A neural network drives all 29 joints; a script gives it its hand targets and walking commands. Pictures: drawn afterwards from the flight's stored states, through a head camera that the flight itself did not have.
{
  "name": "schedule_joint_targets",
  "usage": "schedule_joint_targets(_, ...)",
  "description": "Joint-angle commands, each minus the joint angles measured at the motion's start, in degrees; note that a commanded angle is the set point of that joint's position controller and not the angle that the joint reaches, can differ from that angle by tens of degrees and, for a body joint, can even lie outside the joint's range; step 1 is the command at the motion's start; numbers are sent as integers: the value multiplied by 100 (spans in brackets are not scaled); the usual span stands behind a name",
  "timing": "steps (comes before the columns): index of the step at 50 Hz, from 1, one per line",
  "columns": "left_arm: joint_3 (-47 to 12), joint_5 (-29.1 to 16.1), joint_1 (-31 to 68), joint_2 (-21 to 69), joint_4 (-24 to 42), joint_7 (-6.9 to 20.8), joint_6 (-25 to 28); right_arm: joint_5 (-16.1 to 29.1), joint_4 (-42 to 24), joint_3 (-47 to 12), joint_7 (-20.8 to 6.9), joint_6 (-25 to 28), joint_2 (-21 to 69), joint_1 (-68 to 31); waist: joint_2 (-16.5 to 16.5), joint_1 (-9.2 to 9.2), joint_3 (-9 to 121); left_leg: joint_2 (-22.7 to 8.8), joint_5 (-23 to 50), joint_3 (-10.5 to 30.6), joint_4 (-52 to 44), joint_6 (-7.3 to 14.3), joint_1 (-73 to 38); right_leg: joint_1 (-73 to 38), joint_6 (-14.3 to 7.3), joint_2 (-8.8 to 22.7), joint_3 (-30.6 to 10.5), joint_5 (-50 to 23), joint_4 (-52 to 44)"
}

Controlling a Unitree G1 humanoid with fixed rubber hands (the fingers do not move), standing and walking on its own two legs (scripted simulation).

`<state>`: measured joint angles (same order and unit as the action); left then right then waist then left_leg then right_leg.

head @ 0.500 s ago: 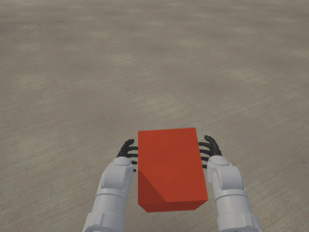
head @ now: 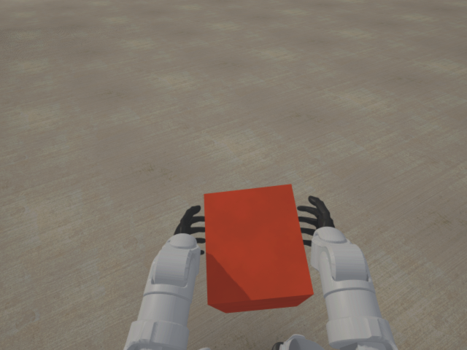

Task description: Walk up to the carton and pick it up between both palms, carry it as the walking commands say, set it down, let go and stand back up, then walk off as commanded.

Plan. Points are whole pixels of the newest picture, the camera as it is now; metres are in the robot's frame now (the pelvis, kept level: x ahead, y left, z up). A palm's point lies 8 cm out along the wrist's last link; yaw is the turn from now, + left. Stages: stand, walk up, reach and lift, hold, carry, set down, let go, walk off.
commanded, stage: carry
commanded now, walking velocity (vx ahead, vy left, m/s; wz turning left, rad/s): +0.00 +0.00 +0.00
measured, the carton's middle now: (254, 255) +0.32 -0.01 -0.04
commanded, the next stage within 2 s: none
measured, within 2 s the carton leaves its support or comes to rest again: neither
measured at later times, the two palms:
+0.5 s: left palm (148, 300) +0.19 +0.16 +0.05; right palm (309, 280) +0.22 -0.09 +0.05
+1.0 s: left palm out of the picture +0.07 +0.17 +0.06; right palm out of the picture +0.08 -0.08 +0.07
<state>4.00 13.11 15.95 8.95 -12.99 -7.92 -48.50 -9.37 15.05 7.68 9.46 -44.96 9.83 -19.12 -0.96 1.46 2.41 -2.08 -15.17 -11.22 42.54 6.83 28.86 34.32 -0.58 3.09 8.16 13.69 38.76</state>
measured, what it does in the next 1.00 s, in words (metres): walks backwards: right foot, then left foot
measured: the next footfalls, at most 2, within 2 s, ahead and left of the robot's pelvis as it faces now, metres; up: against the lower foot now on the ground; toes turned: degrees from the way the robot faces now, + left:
right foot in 0.10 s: +0.12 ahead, -0.12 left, +0.00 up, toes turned -4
left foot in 0.64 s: +0.01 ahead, +0.10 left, +0.00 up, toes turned +12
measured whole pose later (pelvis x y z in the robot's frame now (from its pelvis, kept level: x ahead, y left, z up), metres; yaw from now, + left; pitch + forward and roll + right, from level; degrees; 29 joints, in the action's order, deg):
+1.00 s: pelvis -0.21 +0.05 +0.02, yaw +2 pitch -1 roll -3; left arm 1.0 11.6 14.6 8.6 -12.0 -8.6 -48.4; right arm -7.5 11.1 6.3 9.5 -44.4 8.5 -14.2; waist -3.1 0.6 2.9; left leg -2.0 -7.7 -10.7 27.5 1.7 27.9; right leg 20.9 -0.5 -0.3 3.8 13.2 31.5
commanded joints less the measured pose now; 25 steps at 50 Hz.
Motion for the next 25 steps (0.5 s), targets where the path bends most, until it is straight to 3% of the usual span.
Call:
schedule_joint_targets(1, -2761, -1654, 3450, 5781, 888, 1634, 669, 1599, -393, -3427, -1731, 195, 6219, -2994, -863, -249, 2008, -1819, -3434, 2545, -3151, 136, 664, -1503, -15, -327, -382, 590, 1977)
schedule_joint_targets(2, -2825, -1689, 3506, 5796, 1054, 1650, 742, 1636, -413, -3550, -1797, 194, 6346, -2903, -597, -276, 1973, -1655, -3002, 2092, -2923, -105, 758, -1877, -92, -280, -393, 420, 1395)
schedule_joint_targets(3, -2758, -1668, 3703, 5867, 688, 1662, 787, 1511, -276, -3335, -1825, 263, 6205, -3131, -497, -230, 1892, -1285, -2273, 1560, -2641, -273, 502, -2032, -175, -484, -94, 435, 580)
schedule_joint_targets(4, -2712, -1637, 3815, 5757, 636, 1665, 821, 1468, -145, -3223, -1828, 298, 6130, -3096, -526, -201, 1892, -1244, -2474, 1354, -2541, -363, 299, -2099, -232, -623, -56, 795, 252)
schedule_joint_targets(5, -2895, -1737, 3754, 5843, 647, 1707, 855, 1435, -510, -3235, -1772, 410, 6053, -3307, -138, -170, 1850, -1278, -2261, 1475, -2128, -277, 131, -2173, -269, -350, -473, 850, -523)
schedule_joint_targets(6, -3105, -1950, 4183, 5807, 1425, 1696, 903, 1428, -360, -3245, -1725, 360, 6207, -2856, 103, -105, 2063, -850, -1357, 1171, -1649, -528, -310, -2026, -414, 127, -1148, 1044, -1366)
schedule_joint_targets(7, -3163, -1980, 4008, 5761, 1508, 1658, 894, 1669, -729, -3541, -1712, 336, 6268, -3024, 739, -83, 2158, -415, -912, 879, -1014, -669, -650, -1293, -701, 990, -2348, 2379, -2098)
schedule_joint_targets(8, -3274, -2073, 4192, 5724, 1739, 1646, 906, 1659, -817, -3525, -1652, 340, 6152, -3032, 882, -55, 2278, -196, -325, 832, -360, -537, -1312, -834, -763, 1278, -2519, 2220, -2415)
schedule_joint_targets(10, -3177, -2039, 3803, 5737, 1448, 1667, 806, 1770, -1097, -3724, -1636, 318, 6080, -3269, 914, -44, 2523, 9, -178, 722, 217, -228, -2509, 162, -537, 1138, -1795, 2372, -2407)
schedule_joint_targets(11, -3308, -2076, 3594, 5851, 1597, 1648, 828, 1901, -1421, -3846, -1659, 371, 6100, -3339, 840, -43, 2493, -22, -148, 700, -239, -218, -2600, 157, -436, 913, -1453, 2216, -2168)
schedule_joint_targets(12, -3278, -2046, 3799, 5797, 1581, 1640, 804, 1837, -1330, -3729, -1683, 381, 6082, -3378, 429, 0, 2504, -290, -291, 1076, -888, -200, -2588, 19, -281, 691, -1077, 2006, -1751)
schedule_joint_targets(13, -3126, -1972, 3982, 5725, 1566, 1607, 786, 1801, -1105, -3602, -1660, 364, 6078, -3433, -175, 29, 2435, -632, -973, 1581, -1605, -77, -2402, 105, -114, 336, -784, 1952, -1350)
schedule_joint_targets(14, -3028, -1898, 3707, 5597, 1486, 1601, 734, 1780, -922, -3609, -1649, 284, 6023, -3003, -307, 43, 2347, -1286, -2219, 2585, -2478, 34, -1865, -137, 32, 62, -638, 1573, -542)
schedule_joint_targets(15, -3165, -2000, 3702, 5665, 1716, 1595, 696, 1732, -979, -3537, -1652, 230, 5962, -2793, -704, -57, 2506, -1716, -3068, 2975, -2981, 143, -1056, -1044, 75, -238, -424, 944, 649)
schedule_joint_targets(16, -3217, -1962, 3122, 5801, 1204, 1632, 623, 1689, -811, -3606, -1686, 194, 6065, -2473, -658, -138, 2378, -1807, -2907, 2711, -3007, 35, -693, -1385, -90, -121, -554, 700, 827)
schedule_joint_targets(17, -3191, -1934, 3137, 5779, 1159, 1669, 643, 1598, -802, -3536, -1720, 206, 6045, -2536, -434, -176, 2248, -1612, -2739, 2318, -3074, -113, -273, -1732, -151, -306, -351, 727, 720)
schedule_joint_targets(18, -3061, -1881, 3116, 5737, 1114, 1663, 643, 1618, -775, -3488, -1740, 199, 6014, -2597, -870, -214, 2389, -1548, -2714, 1922, -3282, -361, -140, -2021, -258, -548, -148, 873, 973)
schedule_joint_targets(19, -3016, -1816, 3518, 5628, 1065, 1667, 700, 1540, -420, -3278, -1792, 258, 5998, -2693, -1350, -231, 2423, -1322, -2695, 1602, -3368, -622, -329, -2074, -379, -680, 58, 1177, 525)
schedule_joint_targets(20, -3135, -1847, 3470, 5686, 1156, 1657, 713, 1542, -489, -3263, -1815, 283, 5983, -2624, -1575, -211, 2350, -1145, -2534, 1244, -3427, -831, -280, -2321, -397, -809, 213, 1099, 480)
schedule_joint_targets(21, -3189, -1850, 3187, 5658, 1079, 1676, 710, 1502, -589, -3352, -1778, 257, 5985, -2521, -1059, -211, 2335, -1114, -2439, 1112, -3234, -867, -344, -2210, -419, -693, 84, 1239, 119)
schedule_joint_targets(22, -3059, -1792, 3188, 5641, 1188, 1673, 781, 1448, -653, -3415, -1796, 274, 6004, -2490, -693, -219, 2217, -869, -2360, 688, -3213, -1100, -210, -2408, -392, -949, 348, 1444, 113)
schedule_joint_targets(23, -3156, -1890, 3282, 5596, 1412, 1667, 766, 1530, -814, -3504, -1782, 240, 6071, -2561, -493, -238, 2128, -834, -2357, 497, -2888, -1166, -241, -2212, -433, -846, 173, 1544, -229)
schedule_joint_targets(24, -3067, -1930, 3572, 5533, 1609, 1667, 827, 1563, -988, -3546, -1774, 279, 6045, -2893, -102, -280, 2301, -587, -2170, 316, -2357, -1271, -323, -2196, -491, -776, -76, 1750, -532)
schedule_joint_targets(25, -3135, -1992, 3754, 5543, 1789, 1640, 825, 1522, -968, -3457, -1745, 271, 6065, -2820, 771, -230, 2214, -278, -1827, 141, -1246, -1234, -709, -1412, -617, -194, -985, 2182, -1334)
